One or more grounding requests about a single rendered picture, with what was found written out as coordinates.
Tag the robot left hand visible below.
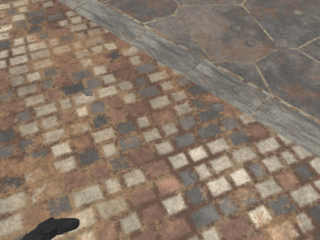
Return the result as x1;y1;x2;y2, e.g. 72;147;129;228
20;217;80;240

